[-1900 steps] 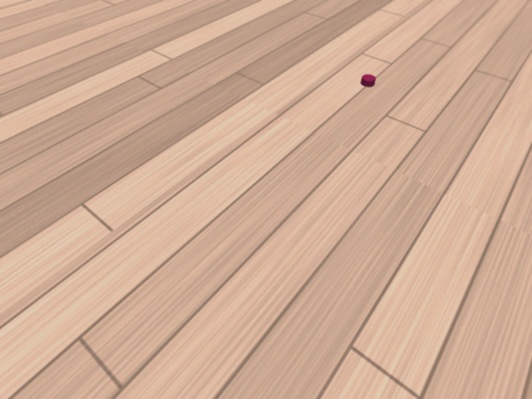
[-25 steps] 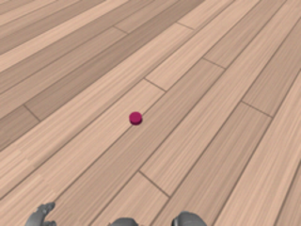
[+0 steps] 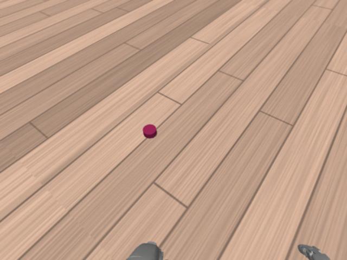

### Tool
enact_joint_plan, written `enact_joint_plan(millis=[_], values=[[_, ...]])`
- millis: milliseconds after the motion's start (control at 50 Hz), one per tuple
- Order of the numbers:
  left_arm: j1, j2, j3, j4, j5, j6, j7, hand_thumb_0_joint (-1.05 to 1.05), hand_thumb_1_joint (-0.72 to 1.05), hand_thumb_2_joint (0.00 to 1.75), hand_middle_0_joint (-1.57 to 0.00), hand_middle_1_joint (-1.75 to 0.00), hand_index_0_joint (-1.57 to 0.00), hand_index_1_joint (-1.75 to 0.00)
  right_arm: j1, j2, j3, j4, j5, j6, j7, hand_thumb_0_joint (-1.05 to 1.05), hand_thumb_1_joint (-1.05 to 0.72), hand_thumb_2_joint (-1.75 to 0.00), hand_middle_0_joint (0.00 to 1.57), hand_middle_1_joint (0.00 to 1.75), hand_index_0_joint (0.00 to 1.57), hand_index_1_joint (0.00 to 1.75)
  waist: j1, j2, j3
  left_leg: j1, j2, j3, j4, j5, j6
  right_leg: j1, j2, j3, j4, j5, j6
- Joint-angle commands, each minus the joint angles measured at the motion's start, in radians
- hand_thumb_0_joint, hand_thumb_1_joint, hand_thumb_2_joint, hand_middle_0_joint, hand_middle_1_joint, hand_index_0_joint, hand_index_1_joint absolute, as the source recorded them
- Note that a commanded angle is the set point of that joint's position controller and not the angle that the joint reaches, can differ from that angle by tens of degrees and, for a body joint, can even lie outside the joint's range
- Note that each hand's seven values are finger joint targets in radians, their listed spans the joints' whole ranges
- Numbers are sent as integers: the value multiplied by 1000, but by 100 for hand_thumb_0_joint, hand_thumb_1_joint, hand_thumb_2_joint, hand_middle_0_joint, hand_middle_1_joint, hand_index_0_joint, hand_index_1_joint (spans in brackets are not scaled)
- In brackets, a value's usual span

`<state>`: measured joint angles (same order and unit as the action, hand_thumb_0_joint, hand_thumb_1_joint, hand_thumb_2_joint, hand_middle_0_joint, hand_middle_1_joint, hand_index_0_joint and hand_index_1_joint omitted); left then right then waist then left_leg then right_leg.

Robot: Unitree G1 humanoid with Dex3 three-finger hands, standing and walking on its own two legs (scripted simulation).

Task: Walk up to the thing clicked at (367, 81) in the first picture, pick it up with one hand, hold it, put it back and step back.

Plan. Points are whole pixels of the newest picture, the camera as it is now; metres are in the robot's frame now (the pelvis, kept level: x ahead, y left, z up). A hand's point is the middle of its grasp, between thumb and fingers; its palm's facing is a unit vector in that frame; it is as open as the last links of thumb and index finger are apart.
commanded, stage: step back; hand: left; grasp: from above
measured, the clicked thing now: (149, 131) +1.03 +0.24 -0.74
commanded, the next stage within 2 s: stand in 1.00 s
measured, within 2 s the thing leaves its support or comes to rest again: neither
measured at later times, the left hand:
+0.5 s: hand out of the picture +0.05 +0.27 -0.13, palm faces +0.07 -0.91 -0.41, open 7.4 cm
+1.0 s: hand out of the picture +0.09 +0.28 -0.14, palm faces +0.10 -0.93 -0.35, open 7.4 cm
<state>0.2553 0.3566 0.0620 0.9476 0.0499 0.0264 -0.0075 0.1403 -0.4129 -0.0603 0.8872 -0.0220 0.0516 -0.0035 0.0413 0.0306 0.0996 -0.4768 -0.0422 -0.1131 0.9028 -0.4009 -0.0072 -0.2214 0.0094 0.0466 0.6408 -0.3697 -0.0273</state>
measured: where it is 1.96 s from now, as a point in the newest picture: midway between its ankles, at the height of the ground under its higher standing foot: outside the picture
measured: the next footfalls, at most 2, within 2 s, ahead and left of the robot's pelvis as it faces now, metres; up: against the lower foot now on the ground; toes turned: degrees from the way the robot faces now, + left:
left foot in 0.16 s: +0.03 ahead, +0.14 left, +0.00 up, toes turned +2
right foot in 0.44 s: +0.07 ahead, -0.11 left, +0.00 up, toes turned +2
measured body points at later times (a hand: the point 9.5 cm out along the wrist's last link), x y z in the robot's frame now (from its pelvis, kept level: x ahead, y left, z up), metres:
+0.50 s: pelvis -0.01 -0.02 +0.00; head +0.00 -0.03 +0.45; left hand +0.05 +0.31 -0.11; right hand +0.06 -0.33 -0.13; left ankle -0.01 +0.13 -0.71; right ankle +0.03 -0.11 -0.73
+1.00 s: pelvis +0.04 +0.01 +0.01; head +0.06 +0.01 +0.46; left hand +0.09 +0.32 -0.12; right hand +0.19 -0.27 -0.12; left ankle +0.06 +0.14 -0.73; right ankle +0.03 -0.11 -0.73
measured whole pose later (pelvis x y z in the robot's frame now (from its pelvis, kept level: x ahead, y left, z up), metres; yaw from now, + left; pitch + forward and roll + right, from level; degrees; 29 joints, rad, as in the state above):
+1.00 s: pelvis +0.04 +0.01 +0.01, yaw +5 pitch -2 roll -1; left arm 0.11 0.36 0.03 1.05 0.01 -0.01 0.00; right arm 0.04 -0.33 -0.01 1.07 -0.02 -0.01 0.00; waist 0.03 0.00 0.09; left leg -0.27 0.03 0.01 0.53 -0.22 -0.01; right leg -0.17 -0.02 -0.05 0.52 -0.30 0.00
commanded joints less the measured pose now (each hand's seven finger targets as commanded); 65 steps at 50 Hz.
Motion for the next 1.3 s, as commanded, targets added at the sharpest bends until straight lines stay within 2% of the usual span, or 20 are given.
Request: enact_joint_plan(millis=[0,80,140,160,180,200,300,400,420,440,460,500,580,680,720,740,780,880,1020,1280], values=[[-119,291,82,-113,0,-65,21,0,90,90,-20,-30,-20,-30,11,-170,-42,-43,-3,-45,4,0,-90,-90,20,30,20,30,-20,-173,-28,43,7,-1,52,-19,-13,-124,-214,225,-323,-242,-140],[-64,306,86,-92,0,-61,11,0,90,90,-20,-30,-20,-30,-17,-153,-36,-31,-11,-66,20,0,-90,-90,20,30,20,30,24,-235,10,56,28,76,-252,-115,-17,-24,-243,245,-338,-304,-148],[-75,262,56,-96,-8,-41,3,0,90,90,-20,-30,-20,-30,85,-155,-55,34,-13,-88,11,0,-90,-90,20,30,20,30,-38,-139,-55,351,-2,105,-541,54,19,-103,-186,119,-170,-112,-99],[-55,213,41,-93,-12,-39,2,0,90,90,-20,-30,-20,-30,119,-188,-69,43,-18,-96,7,0,-90,-90,20,30,20,30,-49,-24,-88,475,100,-82,-584,-30,55,-228,-124,48,-44,-89,-56],[-118,189,36,-100,-31,-42,0,0,90,90,-20,-30,-20,-30,139,-282,-84,44,-21,-97,6,0,-90,-90,20,30,20,30,-73,142,-77,411,294,-434,-683,-379,163,-349,-4,-72,151,-172,-3],[-143,268,62,-95,-22,-43,6,0,90,90,-20,-30,-20,-30,135,-329,-97,28,-16,-99,10,0,-90,-90,20,30,20,30,-87,100,-12,281,386,-525,-735,-461,258,-320,-41,-9,271,-207,-6],[-57,236,59,-52,-27,-59,-12,0,90,90,-20,-30,-20,-30,75,-238,-69,17,-19,-107,9,0,-90,-90,20,30,20,30,-52,123,-30,263,257,-238,-642,-138,199,-221,-54,-37,146,-112,5],[25,203,66,-2,-17,-70,1,0,90,90,-20,-30,-20,-30,10,-172,-41,-8,-5,-70,13,0,-90,-90,20,30,20,30,19,78,-57,-1,168,-71,-455,-155,107,175,21,-102,-167,67,-5],[47,239,79,2,-7,-76,10,0,90,90,-20,-30,-20,-30,43,-108,-22,-12,0,-68,8,0,-90,-90,20,30,20,30,34,-57,-72,-98,100,-25,-300,-141,63,266,-73,72,-260,-39,-24],[60,333,97,-13,0,-82,17,0,90,90,-20,-30,-20,-30,31,-68,-9,-28,1,-68,0,0,-90,-90,20,30,20,30,52,-248,-70,-196,-42,21,-83,-164,24,211,-320,466,-445,-339,-104],[-23,366,102,-40,-1,-83,16,0,90,90,-20,-30,-20,-30,28,-155,-34,-5,-7,-64,-13,0,-90,-90,20,30,20,30,29,-156,5,-110,23,-40,28,-168,19,11,-433,554,-479,-444,-190],[-92,306,86,-61,-16,-93,17,0,90,90,-20,-30,-20,-30,107,-173,-37,39,2,-72,-9,0,-90,-90,20,30,20,30,-19,-79,32,-94,58,-53,46,-65,22,20,-352,398,-434,-269,-176],[-102,269,69,-45,-23,-103,17,0,90,90,-20,-30,-20,-30,128,-134,-22,72,-3,-75,2,0,-90,-90,20,30,20,30,-21,-152,-41,47,65,10,-87,-11,4,24,-264,140,-320,227,-132],[-115,259,47,-42,-37,-79,23,0,90,90,-20,-30,-20,-30,69,-108,-19,76,-3,-78,-4,0,-90,-90,20,30,20,30,-28,-175,-92,217,45,144,-339,138,14,18,-232,32,-144,644,-99],[-129,238,35,-52,-43,-68,25,0,90,90,-20,-30,-20,-30,83,-122,-24,91,-3,-83,-11,0,-90,-90,20,30,20,30,-47,-124,-132,317,82,99,-450,382,36,3,-196,17,-67,593,-48],[-111,206,24,-58,-48,-64,24,0,90,90,-20,-30,-20,-30,73,-165,-31,89,-9,-87,-16,0,-90,-90,20,30,20,30,-34,-27,-175,359,182,-8,-436,531,68,-30,-150,-3,-43,463,-15],[-108,209,27,-19,-57,-51,28,0,90,90,-20,-30,-20,-30,-37,-214,-30,70,7,-83,-10,0,-90,-90,20,30,20,30,-15,58,-186,216,294,-130,-456,444,178,61,-46,-50,-15,82,10],[-130,237,22,31,-44,-65,20,0,90,90,-20,-30,-20,-30,-103,-153,-1,107,10,-75,-9,0,-90,-90,20,30,20,30,-17,47,-142,222,181,-13,-460,317,55,69,-129,26,-188,218,-19],[-178,191,-20,86,-47,-73,12,0,90,90,-20,-30,-20,-30,-114,-142,9,159,14,-94,4,0,-90,-90,20,30,20,30,-43,-14,-188,410,190,11,-514,517,41,85,-132,12,-280,363,6],[-202,203,-26,135,-41,-73,12,0,90,90,-20,-30,-20,-30,-145,-128,13,190,13,-93,7,0,-90,-90,20,30,20,30,-35,-36,-119,385,182,31,-632,348,20,103,-146,15,-385,231,20]])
